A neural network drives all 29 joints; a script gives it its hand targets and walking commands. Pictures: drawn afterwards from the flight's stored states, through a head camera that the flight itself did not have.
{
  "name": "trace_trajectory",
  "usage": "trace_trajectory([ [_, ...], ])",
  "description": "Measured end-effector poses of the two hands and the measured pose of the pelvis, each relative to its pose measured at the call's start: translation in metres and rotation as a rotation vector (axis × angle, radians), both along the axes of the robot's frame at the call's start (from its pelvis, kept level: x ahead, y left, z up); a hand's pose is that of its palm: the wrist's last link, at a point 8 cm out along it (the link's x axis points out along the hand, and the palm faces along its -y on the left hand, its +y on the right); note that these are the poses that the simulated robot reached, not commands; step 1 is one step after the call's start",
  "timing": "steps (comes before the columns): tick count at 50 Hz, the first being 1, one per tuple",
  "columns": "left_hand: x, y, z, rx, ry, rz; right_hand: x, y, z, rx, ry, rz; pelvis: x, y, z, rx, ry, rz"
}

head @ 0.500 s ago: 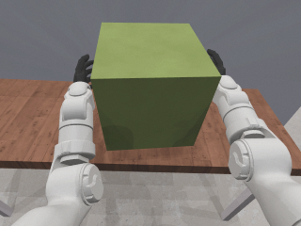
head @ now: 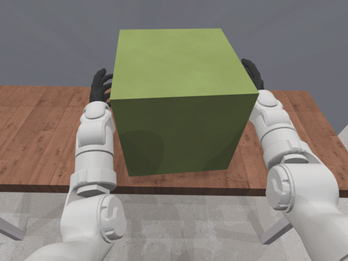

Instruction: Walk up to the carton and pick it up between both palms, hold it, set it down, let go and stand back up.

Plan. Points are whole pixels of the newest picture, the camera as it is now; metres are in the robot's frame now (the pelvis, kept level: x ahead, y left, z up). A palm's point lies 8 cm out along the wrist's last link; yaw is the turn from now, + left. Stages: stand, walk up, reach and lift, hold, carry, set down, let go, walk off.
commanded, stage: set down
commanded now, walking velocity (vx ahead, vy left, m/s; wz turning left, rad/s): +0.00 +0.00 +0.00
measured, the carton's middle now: (175, 101) +0.46 +0.05 +0.12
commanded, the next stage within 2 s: none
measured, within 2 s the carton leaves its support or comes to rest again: rests again in 0.88 s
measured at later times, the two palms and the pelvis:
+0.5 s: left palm (107, 112) +0.40 +0.20 +0.13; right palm (253, 98) +0.46 -0.14 +0.15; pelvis +0.00 +0.00 +0.00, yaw -1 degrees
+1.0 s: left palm (108, 122) +0.40 +0.21 +0.10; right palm (245, 104) +0.47 -0.13 +0.12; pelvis +0.01 +0.00 +0.00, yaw -1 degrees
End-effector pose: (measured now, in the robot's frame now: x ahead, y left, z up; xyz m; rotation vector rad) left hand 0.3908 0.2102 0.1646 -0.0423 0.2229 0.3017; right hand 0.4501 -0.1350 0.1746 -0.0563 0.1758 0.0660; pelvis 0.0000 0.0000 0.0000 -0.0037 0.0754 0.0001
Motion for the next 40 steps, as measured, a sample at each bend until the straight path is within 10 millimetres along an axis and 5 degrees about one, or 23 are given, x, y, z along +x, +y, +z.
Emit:
trace_trajectory([
  [27,0.006,-0.011,-0.034,-0.006,0.046,0.019,0.012,-0.009,-0.026,-0.017,0.032,0.021,0.002,-0.002,0.0,0.001,0.072,-0.013],
  [40,0.005,-0.002,-0.058,-0.011,0.054,0.055,0.025,0.002,-0.045,-0.035,0.036,0.059,0.005,-0.003,-0.001,-0.002,0.131,-0.013],
])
